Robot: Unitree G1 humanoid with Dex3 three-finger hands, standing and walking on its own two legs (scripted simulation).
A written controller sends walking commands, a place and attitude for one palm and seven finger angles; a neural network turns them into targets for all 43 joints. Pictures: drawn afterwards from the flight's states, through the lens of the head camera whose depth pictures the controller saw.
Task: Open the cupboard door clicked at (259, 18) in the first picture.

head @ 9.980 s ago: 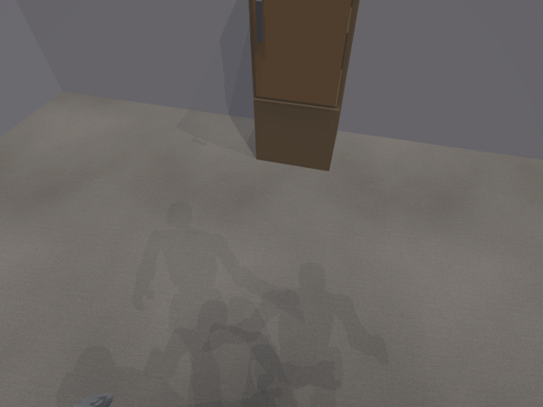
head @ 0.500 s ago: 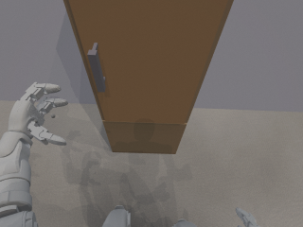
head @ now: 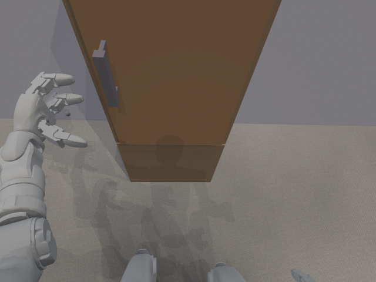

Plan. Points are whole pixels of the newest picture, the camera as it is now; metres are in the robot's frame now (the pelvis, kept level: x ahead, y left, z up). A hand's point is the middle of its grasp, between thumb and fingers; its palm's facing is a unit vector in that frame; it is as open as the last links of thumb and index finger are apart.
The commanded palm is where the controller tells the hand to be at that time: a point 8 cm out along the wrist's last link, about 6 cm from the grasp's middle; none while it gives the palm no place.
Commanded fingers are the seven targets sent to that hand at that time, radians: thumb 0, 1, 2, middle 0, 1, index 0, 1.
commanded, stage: move the hooked fingers beside the handle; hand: left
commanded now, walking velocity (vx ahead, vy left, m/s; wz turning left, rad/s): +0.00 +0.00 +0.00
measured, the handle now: (108, 75) +0.56 +0.19 +0.08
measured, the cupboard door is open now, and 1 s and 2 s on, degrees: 0 0 0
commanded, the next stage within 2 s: slide the fingers in behind the handle in 1.36 s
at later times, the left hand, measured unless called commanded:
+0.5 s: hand (80, 91) +0.50 +0.24 +0.09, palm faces +0.01 -1.00 +0.00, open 14.0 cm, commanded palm +0.49 +0.29 +0.08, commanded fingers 0.00 -0.50 0.30 -0.30 -1.20 -0.30 -1.20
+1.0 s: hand (81, 90) +0.50 +0.24 +0.08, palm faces +0.01 -1.00 +0.00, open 14.0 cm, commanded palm +0.49 +0.28 +0.08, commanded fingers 0.00 -0.50 0.30 -0.30 -1.20 -0.30 -1.20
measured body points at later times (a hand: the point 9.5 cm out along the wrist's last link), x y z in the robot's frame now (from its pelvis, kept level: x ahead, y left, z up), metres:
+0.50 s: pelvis +0.00 +0.00 -0.01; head +0.12 +0.02 +0.42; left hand +0.49 +0.29 +0.09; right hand +0.01 -0.28 -0.12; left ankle +0.06 +0.12 -0.67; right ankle -0.01 -0.15 -0.67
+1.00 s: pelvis +0.01 +0.01 -0.01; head +0.13 +0.04 +0.42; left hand +0.50 +0.29 +0.08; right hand +0.02 -0.26 -0.11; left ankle +0.06 +0.12 -0.67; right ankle -0.01 -0.15 -0.67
